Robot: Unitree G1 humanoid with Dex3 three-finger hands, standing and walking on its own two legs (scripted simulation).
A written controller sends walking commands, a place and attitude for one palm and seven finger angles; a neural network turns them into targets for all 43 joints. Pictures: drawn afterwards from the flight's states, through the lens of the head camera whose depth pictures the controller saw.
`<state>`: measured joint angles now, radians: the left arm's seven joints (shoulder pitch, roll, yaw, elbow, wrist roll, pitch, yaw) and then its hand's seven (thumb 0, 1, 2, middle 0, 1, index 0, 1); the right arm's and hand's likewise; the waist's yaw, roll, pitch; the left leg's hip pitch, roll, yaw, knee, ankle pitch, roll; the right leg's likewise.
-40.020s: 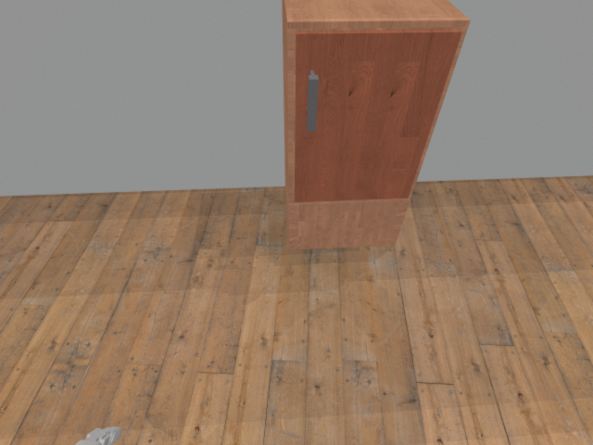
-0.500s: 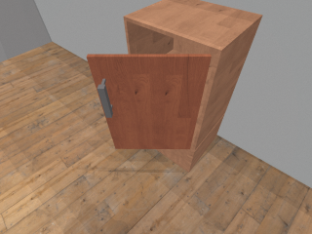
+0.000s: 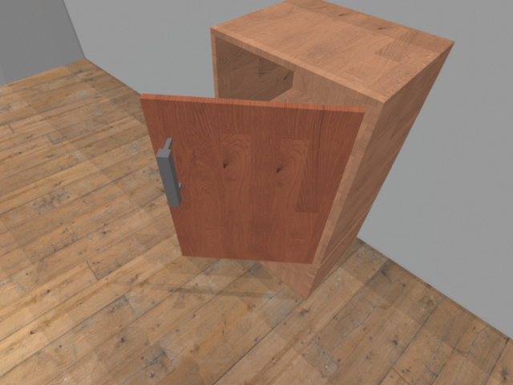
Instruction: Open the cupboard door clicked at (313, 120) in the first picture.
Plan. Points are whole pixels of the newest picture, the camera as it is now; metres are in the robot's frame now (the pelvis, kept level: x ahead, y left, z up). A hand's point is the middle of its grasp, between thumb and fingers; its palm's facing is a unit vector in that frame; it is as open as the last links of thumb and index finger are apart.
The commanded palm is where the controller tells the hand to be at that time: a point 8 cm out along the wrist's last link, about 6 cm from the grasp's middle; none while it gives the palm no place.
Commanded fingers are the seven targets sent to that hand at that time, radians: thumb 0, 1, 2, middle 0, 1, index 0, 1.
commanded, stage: come to a stop and stand still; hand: left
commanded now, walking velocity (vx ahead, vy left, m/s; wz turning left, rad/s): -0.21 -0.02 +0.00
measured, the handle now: (172, 173) +0.53 +0.24 -0.03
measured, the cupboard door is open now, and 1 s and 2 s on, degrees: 39 39 39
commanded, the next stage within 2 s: look again from close up in 1.72 s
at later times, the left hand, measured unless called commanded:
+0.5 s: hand out of the picture +0.04 +0.16 -0.16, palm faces -0.02 -0.96 -0.27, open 7.4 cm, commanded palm none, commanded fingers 0.00 0.90 0.90 -0.20 -0.30 -0.20 -0.30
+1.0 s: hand out of the picture -0.07 +0.21 -0.17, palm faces -0.02 -0.98 -0.22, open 7.4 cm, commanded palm none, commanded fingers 0.00 0.90 0.90 -0.20 -0.30 -0.20 -0.30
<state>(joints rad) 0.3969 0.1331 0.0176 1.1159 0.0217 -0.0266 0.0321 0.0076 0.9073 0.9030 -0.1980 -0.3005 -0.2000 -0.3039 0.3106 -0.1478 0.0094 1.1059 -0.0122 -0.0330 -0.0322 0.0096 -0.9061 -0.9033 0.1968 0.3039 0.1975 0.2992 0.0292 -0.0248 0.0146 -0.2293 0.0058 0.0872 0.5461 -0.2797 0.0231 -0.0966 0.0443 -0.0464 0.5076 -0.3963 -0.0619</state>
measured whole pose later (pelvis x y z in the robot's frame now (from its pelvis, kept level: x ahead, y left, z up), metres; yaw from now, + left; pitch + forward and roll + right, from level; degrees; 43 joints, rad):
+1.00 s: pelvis -0.06 +0.02 +0.01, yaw -1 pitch +0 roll -1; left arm 0.34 0.21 0.00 1.03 0.02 0.01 0.03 0.01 0.91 0.90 -0.20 -0.30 -0.20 -0.30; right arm 0.33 -0.18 0.01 1.05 -0.02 0.00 -0.01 0.01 -0.91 -0.90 0.20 0.30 0.20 0.30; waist 0.00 -0.01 0.01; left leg -0.27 -0.04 0.06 0.46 -0.19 0.07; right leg -0.21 0.02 -0.03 0.46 -0.25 -0.02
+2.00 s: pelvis -0.02 +0.03 +0.01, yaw -2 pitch -1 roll +0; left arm 0.25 0.22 -0.01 1.10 0.02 -0.01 0.03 0.01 0.91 0.90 -0.20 -0.30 -0.20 -0.30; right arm 0.22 -0.20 0.02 1.14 -0.01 -0.03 -0.03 0.01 -0.90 -0.90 0.20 0.30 0.20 0.30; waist 0.01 -0.03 0.03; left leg -0.16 -0.07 0.07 0.38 -0.21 0.09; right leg -0.11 -0.01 -0.01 0.40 -0.28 0.01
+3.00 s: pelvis -0.06 -0.02 -0.09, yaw +2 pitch +15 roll -3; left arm 0.44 0.25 0.27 0.07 -0.32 -0.59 -0.28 0.02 0.42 0.70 -0.23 -0.61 -0.23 -0.61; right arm 0.16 -0.27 -0.02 0.55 0.02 -0.24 -0.06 0.02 -0.90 -0.90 0.20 0.30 0.20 0.30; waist 0.05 -0.01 -0.14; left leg -0.95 -0.01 -0.04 1.20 -0.51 0.02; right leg -0.86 0.07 -0.16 1.14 -0.54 -0.11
